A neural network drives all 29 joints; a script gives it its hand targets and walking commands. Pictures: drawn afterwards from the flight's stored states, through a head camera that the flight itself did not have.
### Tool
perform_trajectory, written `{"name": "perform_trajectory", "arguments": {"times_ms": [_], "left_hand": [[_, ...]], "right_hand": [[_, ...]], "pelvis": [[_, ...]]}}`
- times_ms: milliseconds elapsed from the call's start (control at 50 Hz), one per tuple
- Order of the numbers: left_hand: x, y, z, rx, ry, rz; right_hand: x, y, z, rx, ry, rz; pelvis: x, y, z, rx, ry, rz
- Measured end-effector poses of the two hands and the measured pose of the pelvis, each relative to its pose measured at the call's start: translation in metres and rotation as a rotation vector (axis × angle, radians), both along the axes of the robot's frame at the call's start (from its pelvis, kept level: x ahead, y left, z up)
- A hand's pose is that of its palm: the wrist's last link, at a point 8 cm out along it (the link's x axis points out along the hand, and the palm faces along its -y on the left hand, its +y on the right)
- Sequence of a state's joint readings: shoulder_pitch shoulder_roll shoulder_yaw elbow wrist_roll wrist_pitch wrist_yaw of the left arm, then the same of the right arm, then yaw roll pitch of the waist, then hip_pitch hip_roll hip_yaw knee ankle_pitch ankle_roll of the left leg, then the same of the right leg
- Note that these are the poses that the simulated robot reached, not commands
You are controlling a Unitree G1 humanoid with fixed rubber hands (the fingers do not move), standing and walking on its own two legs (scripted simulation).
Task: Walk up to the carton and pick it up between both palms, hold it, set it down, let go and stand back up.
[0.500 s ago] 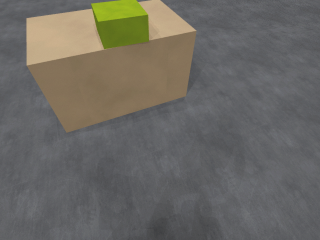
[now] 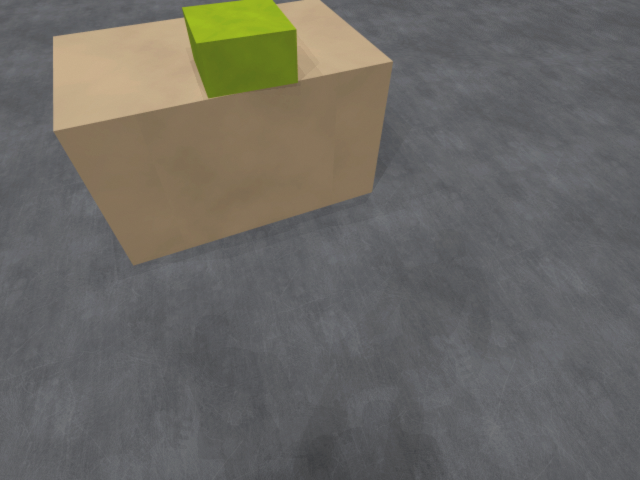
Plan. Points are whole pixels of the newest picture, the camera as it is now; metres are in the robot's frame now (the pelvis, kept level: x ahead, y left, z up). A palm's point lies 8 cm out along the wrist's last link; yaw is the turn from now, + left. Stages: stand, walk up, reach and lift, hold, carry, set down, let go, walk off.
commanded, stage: stand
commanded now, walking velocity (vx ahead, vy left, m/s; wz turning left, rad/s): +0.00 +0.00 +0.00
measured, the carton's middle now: (240, 45) +1.31 +0.24 -0.06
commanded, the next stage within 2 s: walk up in 0.28 s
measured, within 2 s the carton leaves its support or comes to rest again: neither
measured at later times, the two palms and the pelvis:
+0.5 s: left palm out of the picture +0.06 +0.24 -0.14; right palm out of the picture +0.06 -0.24 -0.13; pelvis +0.00 +0.00 +0.00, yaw +0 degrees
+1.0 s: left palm (105, 476) +0.17 +0.30 -0.15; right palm out of the picture +0.14 -0.25 -0.11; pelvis +0.12 +0.04 -0.01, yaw +6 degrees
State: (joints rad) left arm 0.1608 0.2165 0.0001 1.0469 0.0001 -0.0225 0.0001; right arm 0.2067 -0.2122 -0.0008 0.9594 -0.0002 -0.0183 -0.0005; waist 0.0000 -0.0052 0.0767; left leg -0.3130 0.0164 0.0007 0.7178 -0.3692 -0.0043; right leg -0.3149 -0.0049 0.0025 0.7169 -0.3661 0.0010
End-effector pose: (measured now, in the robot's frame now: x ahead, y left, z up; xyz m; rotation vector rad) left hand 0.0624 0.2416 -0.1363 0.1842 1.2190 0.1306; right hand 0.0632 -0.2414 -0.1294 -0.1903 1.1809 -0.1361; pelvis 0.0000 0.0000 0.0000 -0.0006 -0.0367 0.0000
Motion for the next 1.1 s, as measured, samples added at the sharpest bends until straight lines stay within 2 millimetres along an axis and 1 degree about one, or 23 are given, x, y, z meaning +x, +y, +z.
{"name": "perform_trajectory", "arguments": {"times_ms": [560, 620, 660, 720, 780, 860, 940, 1020, 1100], "left_hand": [[0.001, 0.002, 0.0, -0.002, 0.005, -0.001], [0.003, 0.009, 0.002, 0.0, 0.002, 0.005], [0.005, 0.016, 0.001, 0.002, -0.003, 0.02], [0.007, 0.031, -0.004, -0.003, 0.001, 0.048], [0.014, 0.048, -0.013, -0.012, 0.026, 0.067], [0.037, 0.06, -0.014, -0.016, 0.023, 0.082], [0.073, 0.065, -0.016, -0.013, -0.013, 0.077], [0.12, 0.061, -0.019, -0.014, -0.062, 0.067], [0.18, 0.052, -0.02, -0.004, -0.139, 0.049]], "right_hand": [[0.002, -0.001, 0.001, -0.002, 0.001, 0.002], [0.008, -0.003, 0.003, -0.018, 0.012, 0.013], [0.014, -0.005, 0.004, -0.038, 0.026, 0.024], [0.028, -0.005, 0.007, -0.075, 0.042, 0.051], [0.043, 0.001, 0.011, -0.109, 0.031, 0.066], [0.051, 0.003, 0.021, -0.136, 0.049, 0.071], [0.062, -0.002, 0.027, -0.16, 0.072, 0.058], [0.081, -0.011, 0.021, -0.169, 0.082, 0.044], [0.111, -0.022, 0.004, -0.154, 0.086, 0.034]], "pelvis": [[0.002, 0.0, 0.0, 0.002, 0.004, 0.002], [0.007, 0.002, 0.001, 0.01, 0.013, 0.016], [0.012, 0.008, 0.001, 0.007, 0.022, 0.036], [0.023, 0.019, -0.002, -0.015, 0.036, 0.067], [0.037, 0.032, -0.006, -0.012, 0.043, 0.088], [0.064, 0.04, -0.004, -0.019, 0.027, 0.105], [0.094, 0.04, -0.005, -0.015, 0.007, 0.108], [0.128, 0.034, -0.012, 0.001, -0.017, 0.109], [0.168, 0.023, -0.024, 0.023, -0.042, 0.109]]}}
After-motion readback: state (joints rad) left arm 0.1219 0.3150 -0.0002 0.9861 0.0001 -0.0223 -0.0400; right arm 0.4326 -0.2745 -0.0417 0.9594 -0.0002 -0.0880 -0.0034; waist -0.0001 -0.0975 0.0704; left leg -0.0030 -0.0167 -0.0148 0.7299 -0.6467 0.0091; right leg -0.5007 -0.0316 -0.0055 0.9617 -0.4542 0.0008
